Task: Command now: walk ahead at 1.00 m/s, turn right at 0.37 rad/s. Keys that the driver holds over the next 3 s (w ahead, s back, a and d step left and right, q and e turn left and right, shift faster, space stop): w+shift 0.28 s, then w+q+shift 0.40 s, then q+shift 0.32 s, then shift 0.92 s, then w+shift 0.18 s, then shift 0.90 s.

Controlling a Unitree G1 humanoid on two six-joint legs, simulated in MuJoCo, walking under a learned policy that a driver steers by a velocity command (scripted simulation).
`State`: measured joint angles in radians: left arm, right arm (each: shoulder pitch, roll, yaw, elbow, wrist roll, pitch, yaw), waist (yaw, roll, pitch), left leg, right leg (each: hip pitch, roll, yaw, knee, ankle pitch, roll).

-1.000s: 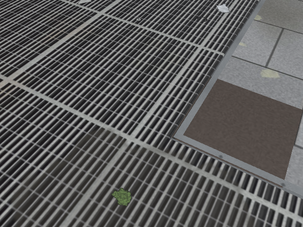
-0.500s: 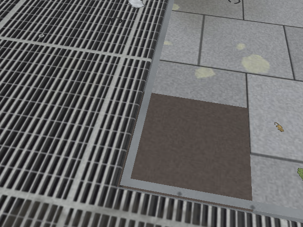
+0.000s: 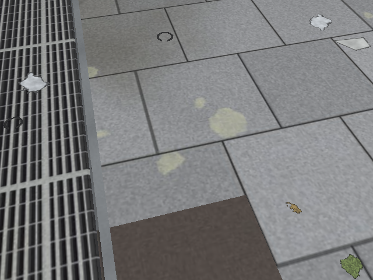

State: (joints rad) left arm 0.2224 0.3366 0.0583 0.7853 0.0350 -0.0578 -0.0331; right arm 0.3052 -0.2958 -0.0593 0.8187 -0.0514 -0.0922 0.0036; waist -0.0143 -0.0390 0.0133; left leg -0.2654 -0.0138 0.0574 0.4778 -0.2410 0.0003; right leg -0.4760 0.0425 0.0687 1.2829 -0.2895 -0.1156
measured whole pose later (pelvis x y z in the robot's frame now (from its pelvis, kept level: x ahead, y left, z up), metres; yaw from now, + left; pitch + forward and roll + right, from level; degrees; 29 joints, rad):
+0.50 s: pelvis +0.47 -0.05 +0.00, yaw +1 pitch +1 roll -1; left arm 0.40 0.29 0.05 0.89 0.03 -0.11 -0.01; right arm 0.25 -0.28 -0.04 0.81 -0.02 -0.03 0.04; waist 0.02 0.05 0.01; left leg -0.66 0.10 -0.03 1.20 -0.18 0.07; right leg -0.08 0.07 -0.15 0.35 -0.29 -0.08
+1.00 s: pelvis +0.88 -0.01 +0.00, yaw +29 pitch +1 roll +0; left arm -0.01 0.24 -0.03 0.59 0.04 -0.04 0.02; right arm 0.37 -0.32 -0.08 0.81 0.00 -0.01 0.00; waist -0.08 0.00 0.11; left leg -0.22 -0.23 -0.13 0.45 -0.21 0.16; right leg -0.70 -0.09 0.13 0.92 -0.21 0.06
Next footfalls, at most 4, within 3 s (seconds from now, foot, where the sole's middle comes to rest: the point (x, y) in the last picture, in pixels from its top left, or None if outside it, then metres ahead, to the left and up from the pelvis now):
0.28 right None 0.45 -0.12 -0.77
0.72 left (185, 181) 0.89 0.03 -0.77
1.14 right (193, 122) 1.23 -0.02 -0.77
1.48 left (173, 167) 0.97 0.07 -0.77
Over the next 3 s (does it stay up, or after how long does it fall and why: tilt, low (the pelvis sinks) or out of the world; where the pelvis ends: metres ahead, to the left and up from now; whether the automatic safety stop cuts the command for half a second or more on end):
stays up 1.21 0.10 0.01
